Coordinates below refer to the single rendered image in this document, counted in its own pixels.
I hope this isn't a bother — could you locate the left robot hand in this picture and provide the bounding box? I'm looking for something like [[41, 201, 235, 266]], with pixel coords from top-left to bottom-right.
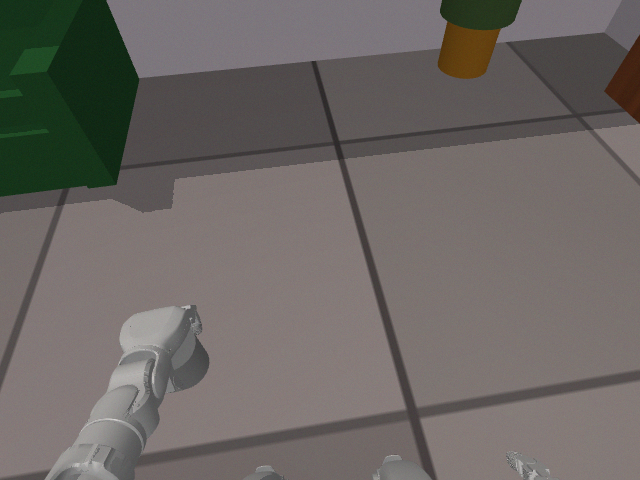
[[119, 305, 202, 393]]

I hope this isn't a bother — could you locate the right robot hand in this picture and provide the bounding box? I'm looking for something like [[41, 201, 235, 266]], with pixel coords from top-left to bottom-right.
[[506, 451, 560, 480]]

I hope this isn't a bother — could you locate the sofa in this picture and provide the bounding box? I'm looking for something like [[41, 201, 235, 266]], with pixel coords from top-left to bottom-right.
[[0, 0, 139, 197]]

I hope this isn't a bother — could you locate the potted plant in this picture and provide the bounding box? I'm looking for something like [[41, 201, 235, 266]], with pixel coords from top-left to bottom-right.
[[438, 0, 522, 79]]

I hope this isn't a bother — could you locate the tin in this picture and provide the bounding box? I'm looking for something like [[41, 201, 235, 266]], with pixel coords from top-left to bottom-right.
[[171, 329, 209, 389]]

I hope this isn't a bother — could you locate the left robot arm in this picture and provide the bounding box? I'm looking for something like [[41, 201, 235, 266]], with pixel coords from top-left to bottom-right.
[[45, 345, 172, 480]]

